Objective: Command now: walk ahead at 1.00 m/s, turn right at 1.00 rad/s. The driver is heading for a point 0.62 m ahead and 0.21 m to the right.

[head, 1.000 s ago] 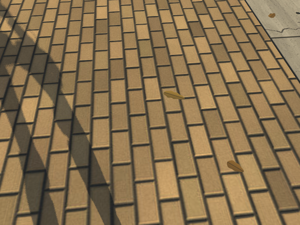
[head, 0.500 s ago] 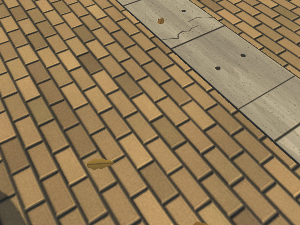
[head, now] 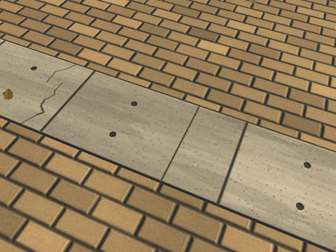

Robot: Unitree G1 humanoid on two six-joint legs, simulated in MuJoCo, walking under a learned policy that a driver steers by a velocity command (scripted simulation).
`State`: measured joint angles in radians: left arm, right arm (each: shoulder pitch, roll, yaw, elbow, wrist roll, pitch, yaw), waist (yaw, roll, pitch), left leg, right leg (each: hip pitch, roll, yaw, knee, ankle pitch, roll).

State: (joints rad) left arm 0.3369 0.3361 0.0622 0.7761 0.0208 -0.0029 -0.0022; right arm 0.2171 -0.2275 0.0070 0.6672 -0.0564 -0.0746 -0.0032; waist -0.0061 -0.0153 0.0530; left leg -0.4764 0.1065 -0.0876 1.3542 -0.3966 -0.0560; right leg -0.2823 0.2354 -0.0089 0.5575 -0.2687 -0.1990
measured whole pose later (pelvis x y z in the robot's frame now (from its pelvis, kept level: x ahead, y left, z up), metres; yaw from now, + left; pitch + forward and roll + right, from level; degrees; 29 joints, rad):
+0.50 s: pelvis +0.44 +0.04 +0.02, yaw -23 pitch +2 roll +3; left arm 0.05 0.35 0.03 0.62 0.04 -0.02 -0.07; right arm 0.50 -0.32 -0.05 0.85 -0.03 -0.09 0.01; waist -0.07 -0.05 -0.01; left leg -0.04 0.01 0.12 0.33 -0.30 -0.02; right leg -0.72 0.01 0.07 1.11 -0.19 -0.09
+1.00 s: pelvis +0.77 -0.13 +0.02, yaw -29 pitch +2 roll +0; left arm 0.28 0.26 0.03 0.84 -0.01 -0.06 0.01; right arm 0.06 -0.30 -0.04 0.72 0.00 -0.08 -0.01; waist 0.06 0.06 0.05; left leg -0.66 0.07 -0.04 0.71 0.00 -0.03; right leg -0.12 0.12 0.00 0.31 -0.22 -0.11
